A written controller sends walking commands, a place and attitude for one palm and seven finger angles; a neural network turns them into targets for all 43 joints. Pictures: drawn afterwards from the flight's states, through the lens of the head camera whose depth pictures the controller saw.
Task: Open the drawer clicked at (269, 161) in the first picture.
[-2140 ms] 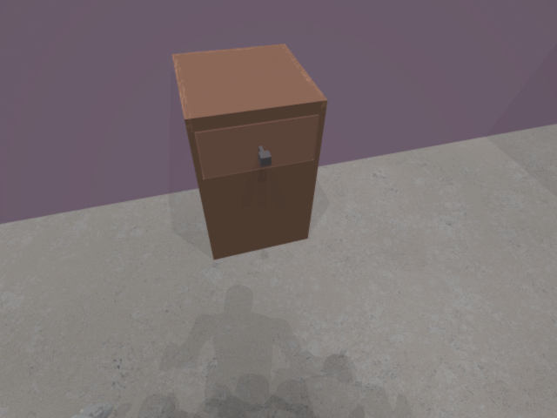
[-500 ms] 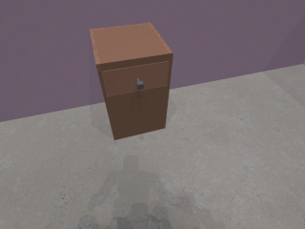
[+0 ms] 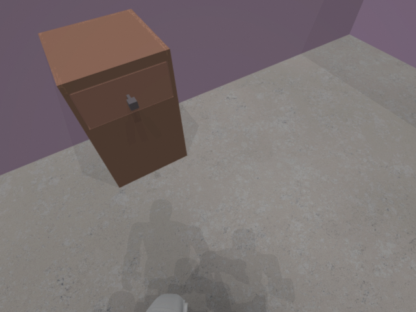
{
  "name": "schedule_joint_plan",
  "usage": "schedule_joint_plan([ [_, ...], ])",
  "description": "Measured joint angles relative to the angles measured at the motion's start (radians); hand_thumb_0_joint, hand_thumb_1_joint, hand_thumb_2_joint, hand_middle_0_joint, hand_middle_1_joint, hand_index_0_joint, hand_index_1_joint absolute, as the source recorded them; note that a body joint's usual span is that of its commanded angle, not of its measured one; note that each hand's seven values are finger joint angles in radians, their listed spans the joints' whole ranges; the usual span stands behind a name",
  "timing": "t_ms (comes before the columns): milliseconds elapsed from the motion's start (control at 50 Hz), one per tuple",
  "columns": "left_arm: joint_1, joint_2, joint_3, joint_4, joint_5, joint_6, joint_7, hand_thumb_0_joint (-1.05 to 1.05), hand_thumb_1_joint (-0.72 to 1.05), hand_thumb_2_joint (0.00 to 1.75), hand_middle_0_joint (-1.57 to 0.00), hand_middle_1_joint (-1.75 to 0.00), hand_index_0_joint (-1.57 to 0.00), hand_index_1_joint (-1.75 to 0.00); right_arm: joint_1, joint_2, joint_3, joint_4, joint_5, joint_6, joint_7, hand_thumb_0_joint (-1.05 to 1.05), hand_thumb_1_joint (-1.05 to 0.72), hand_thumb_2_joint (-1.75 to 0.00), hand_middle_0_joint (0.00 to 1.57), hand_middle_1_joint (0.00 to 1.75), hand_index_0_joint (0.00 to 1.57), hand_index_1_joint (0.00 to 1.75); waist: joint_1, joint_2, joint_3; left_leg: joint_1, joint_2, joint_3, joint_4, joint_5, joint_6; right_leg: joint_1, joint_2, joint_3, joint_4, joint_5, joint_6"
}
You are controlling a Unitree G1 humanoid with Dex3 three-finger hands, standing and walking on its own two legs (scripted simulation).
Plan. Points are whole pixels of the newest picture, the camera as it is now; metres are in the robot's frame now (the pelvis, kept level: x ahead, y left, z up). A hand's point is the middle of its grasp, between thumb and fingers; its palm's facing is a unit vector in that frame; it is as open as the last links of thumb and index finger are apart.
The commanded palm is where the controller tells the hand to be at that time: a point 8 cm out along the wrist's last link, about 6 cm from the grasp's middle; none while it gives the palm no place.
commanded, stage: walk to a spot facing it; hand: left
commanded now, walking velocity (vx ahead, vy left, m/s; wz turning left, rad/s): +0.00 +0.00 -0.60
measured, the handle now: (131, 101) +0.86 +0.40 -0.20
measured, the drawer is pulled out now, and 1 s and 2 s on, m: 0.00 0.00 0.00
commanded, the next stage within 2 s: turn to face it in 1.80 s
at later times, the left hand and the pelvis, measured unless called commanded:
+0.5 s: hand out of the picture +0.10 +0.28 -0.17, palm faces -0.22 -0.95 -0.21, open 7.4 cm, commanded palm none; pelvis -0.02 +0.09 +0.01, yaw -18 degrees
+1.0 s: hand (213, 253) +0.27 +0.02 -0.16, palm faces -0.64 -0.75 -0.18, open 7.4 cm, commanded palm none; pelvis +0.04 -0.02 -0.02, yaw -36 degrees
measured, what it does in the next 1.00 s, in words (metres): steps on the spot, turning right: left foot, then right foot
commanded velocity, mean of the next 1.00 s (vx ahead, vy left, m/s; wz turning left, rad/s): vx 0.20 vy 0.00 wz -0.55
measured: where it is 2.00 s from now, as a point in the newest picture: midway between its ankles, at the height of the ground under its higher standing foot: (271, 287)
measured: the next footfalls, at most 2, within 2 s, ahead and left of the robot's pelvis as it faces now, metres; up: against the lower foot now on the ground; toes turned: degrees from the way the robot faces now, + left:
left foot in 0.32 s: +0.02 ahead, +0.16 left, +0.00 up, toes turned -11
right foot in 0.96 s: +0.04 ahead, -0.15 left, +0.00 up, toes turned -44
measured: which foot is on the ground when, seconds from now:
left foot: up 0.00-0.30, down 0.32-0.96, up 0.98-1.00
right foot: down 0.00-0.32, up 0.34-0.94, down 0.96-1.00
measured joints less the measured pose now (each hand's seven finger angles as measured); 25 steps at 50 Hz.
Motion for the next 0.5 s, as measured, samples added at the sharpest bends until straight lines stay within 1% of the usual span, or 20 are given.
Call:
schedule_joint_plan([
  [100, 0.001, 0.002, 0.008, -0.004, 0.002, -0.001, -0.001, 0.01, 0.9, 0.9, -0.2, -0.3, -0.21, -0.3, -0.015, -0.008, -0.005, -0.017, -0.001, -0.002, -0.009, 0.01, -0.91, -0.9, 0.2, 0.3, 0.2, 0.3, 0.002, -0.007, -0.02, 0.014, -0.001, -0.026, -0.06, 0.002, -0.012, -0.004, 0.022, 0.053, -0.054, 0.046, 0.008],
  [200, -0.012, 0.02, 0.019, -0.013, 0.008, 0.005, -0.001, 0.01, 0.9, 0.9, -0.2, -0.3, -0.21, -0.3, -0.031, -0.006, -0.003, -0.034, 0.004, -0.006, -0.014, 0.01, -0.91, -0.9, 0.2, 0.3, 0.2, 0.3, 0.012, -0.017, -0.038, 0.069, -0.013, -0.031, -0.197, -0.039, -0.007, -0.022, 0.039, 0.105, -0.062, 0.069, 0.028],
  [240, -0.02, 0.032, 0.024, -0.018, 0.011, 0.01, -0.001, 0.01, 0.91, 0.9, -0.2, -0.3, -0.21, -0.3, -0.034, -0.001, 0.001, -0.044, 0.008, -0.012, -0.015, 0.01, -0.91, -0.9, 0.2, 0.3, 0.2, 0.3, 0.019, -0.027, -0.044, 0.105, -0.025, -0.031, -0.284, -0.055, 0.003, -0.034, 0.045, 0.129, -0.059, 0.076, 0.041],
  [280, -0.028, 0.046, 0.028, -0.022, 0.011, 0.016, -0.001, 0.01, 0.91, 0.9, -0.2, -0.3, -0.21, -0.3, -0.035, 0.007, 0.006, -0.055, 0.013, -0.021, -0.016, 0.01, -0.91, -0.9, 0.2, 0.3, 0.2, 0.3, 0.021, -0.038, -0.05, 0.153, -0.04, -0.031, -0.401, -0.042, 0.015, -0.048, 0.051, 0.154, -0.053, 0.083, 0.058],
  [300, -0.031, 0.054, 0.03, -0.023, 0.01, 0.02, -0.001, 0.01, 0.91, 0.9, -0.2, -0.3, -0.21, -0.3, -0.031, 0.011, 0.009, -0.062, 0.015, -0.029, -0.017, 0.01, -0.91, -0.9, 0.2, 0.3, 0.2, 0.3, 0.017, -0.043, -0.054, 0.187, -0.045, -0.027, -0.48, -0.011, 0.022, -0.059, 0.055, 0.165, -0.042, 0.083, 0.069],
  [320, -0.033, 0.063, 0.033, -0.025, 0.007, 0.024, -0.002, 0.01, 0.91, 0.9, -0.2, -0.3, -0.21, -0.3, -0.023, 0.015, 0.013, -0.069, 0.016, -0.04, -0.019, 0.01, -0.91, -0.9, 0.2, 0.3, 0.2, 0.3, 0.01, -0.049, -0.06, 0.216, -0.047, -0.023, -0.553, 0.033, 0.037, -0.073, 0.059, 0.173, -0.019, 0.076, 0.08],
  [340, -0.04, 0.075, 0.039, -0.022, 0.004, 0.03, -0.003, 0.01, 0.91, 0.9, -0.2, -0.3, -0.21, -0.3, -0.018, 0.026, 0.017, -0.069, 0.013, -0.047, -0.02, 0.01, -0.91, -0.9, 0.2, 0.3, 0.2, 0.3, 0.005, -0.068, -0.056, 0.223, -0.056, -0.008, -0.562, 0.06, 0.055, -0.094, 0.055, 0.178, 0.038, 0.01, 0.085],
  [360, -0.045, 0.083, 0.045, -0.018, 0.004, 0.035, -0.005, 0.01, 0.91, 0.9, -0.2, -0.3, -0.21, -0.3, -0.008, 0.034, 0.022, -0.071, 0.01, -0.048, -0.018, 0.01, -0.91, -0.9, 0.2, 0.3, 0.2, 0.3, 0.004, -0.078, -0.055, 0.231, -0.056, 0.008, -0.559, 0.064, 0.071, -0.124, 0.052, 0.153, 0.13, -0.084, 0.095],
  [380, -0.045, 0.088, 0.051, -0.016, 0.008, 0.039, -0.008, 0.01, 0.91, 0.9, -0.2, -0.3, -0.21, -0.3, 0.004, 0.038, 0.028, -0.073, 0.007, -0.046, -0.016, 0.01, -0.91, -0.9, 0.2, 0.3, 0.2, 0.3, 0.001, -0.077, -0.059, 0.24, -0.048, 0.021, -0.562, 0.061, 0.083, -0.157, 0.049, 0.116, 0.238, -0.145, 0.108],
  [400, -0.044, 0.093, 0.056, -0.015, 0.012, 0.042, -0.012, 0.01, 0.91, 0.9, -0.2, -0.3, -0.2, -0.3, 0.017, 0.042, 0.031, -0.072, 0.004, -0.043, -0.016, 0.01, -0.91, -0.9, 0.2, 0.3, 0.2, 0.3, -0.001, -0.073, -0.063, 0.254, -0.038, 0.032, -0.572, 0.061, 0.09, -0.187, 0.044, 0.083, 0.348, -0.171, 0.12],
  [440, -0.04, 0.103, 0.064, -0.016, 0.018, 0.043, -0.023, 0.01, 0.91, 0.9, -0.2, -0.3, -0.2, -0.3, 0.044, 0.047, 0.036, -0.066, -0.002, -0.04, -0.016, 0.01, -0.91, -0.9, 0.2, 0.3, 0.2, 0.3, -0.003, -0.067, -0.07, 0.282, -0.02, 0.055, -0.603, 0.068, 0.096, -0.229, 0.018, 0.033, 0.532, -0.163, 0.135],
  [460, -0.036, 0.106, 0.067, -0.018, 0.02, 0.043, -0.029, 0.01, 0.91, 0.9, -0.2, -0.3, -0.2, -0.3, 0.057, 0.049, 0.037, -0.061, -0.005, -0.041, -0.015, 0.01, -0.91, -0.9, 0.2, 0.3, 0.2, 0.3, -0.002, -0.064, -0.074, 0.295, -0.013, 0.068, -0.617, 0.073, 0.098, -0.237, 0.0, 0.015, 0.592, -0.148, 0.14],
  [500, -0.024, 0.109, 0.069, -0.017, 0.022, 0.043, -0.038, 0.01, 0.91, 0.9, -0.19, -0.3, -0.2, -0.3, 0.082, 0.05, 0.038, -0.053, -0.006, -0.047, -0.013, 0.01, -0.91, -0.9, 0.2, 0.3, 0.2, 0.3, 0.001, -0.059, -0.084, 0.316, -0.001, 0.101, -0.64, 0.078, 0.101, -0.241, -0.036, -0.009, 0.652, -0.113, 0.145],
])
